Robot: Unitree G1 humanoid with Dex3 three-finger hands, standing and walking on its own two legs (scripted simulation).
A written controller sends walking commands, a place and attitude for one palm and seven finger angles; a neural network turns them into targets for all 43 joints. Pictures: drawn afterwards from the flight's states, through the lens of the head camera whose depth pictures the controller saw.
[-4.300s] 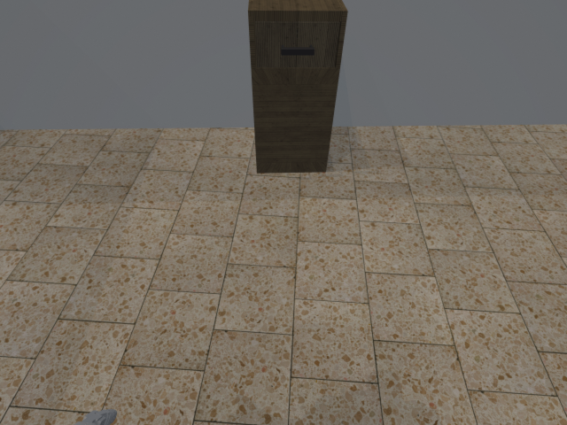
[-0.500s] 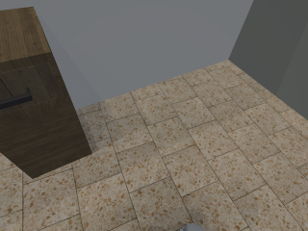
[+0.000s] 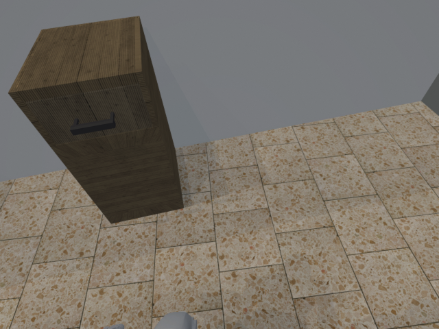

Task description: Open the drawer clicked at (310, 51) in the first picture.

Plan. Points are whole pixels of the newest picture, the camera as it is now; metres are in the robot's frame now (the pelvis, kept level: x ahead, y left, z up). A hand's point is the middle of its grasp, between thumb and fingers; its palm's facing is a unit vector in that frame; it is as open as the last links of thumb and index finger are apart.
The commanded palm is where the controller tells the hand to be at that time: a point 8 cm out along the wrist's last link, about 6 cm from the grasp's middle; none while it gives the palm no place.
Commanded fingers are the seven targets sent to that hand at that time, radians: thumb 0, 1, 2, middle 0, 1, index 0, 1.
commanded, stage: turn to face it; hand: left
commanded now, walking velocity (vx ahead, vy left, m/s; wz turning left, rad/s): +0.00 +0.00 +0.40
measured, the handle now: (93, 122) +0.73 +0.45 -0.09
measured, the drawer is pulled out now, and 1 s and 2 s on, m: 0.00 0.00 0.00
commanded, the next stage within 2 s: take the last steps up to it in 0.32 s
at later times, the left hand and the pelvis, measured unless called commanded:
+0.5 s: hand out of the picture -0.01 +0.26 -0.17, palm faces +0.25 -0.94 -0.25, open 7.4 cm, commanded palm none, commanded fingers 0.00 0.90 0.90 -0.20 -0.30 -0.20 -0.30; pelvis -0.01 +0.04 +0.00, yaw +10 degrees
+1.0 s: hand out of the picture -0.06 +0.16 -0.16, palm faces +0.38 -0.92 -0.14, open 7.4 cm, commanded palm none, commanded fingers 0.00 0.90 0.90 -0.20 -0.30 -0.20 -0.30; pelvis +0.07 +0.05 +0.00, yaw +16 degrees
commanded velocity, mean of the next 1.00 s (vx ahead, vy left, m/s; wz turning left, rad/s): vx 0.18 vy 0.02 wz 0.16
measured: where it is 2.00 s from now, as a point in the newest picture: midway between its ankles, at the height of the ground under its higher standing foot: (193, 321)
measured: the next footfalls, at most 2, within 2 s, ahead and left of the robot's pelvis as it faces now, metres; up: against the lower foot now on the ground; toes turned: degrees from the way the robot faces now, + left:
left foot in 0.20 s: +0.01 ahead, +0.15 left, +0.00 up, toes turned +12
right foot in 0.62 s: +0.06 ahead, -0.08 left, +0.00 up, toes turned +6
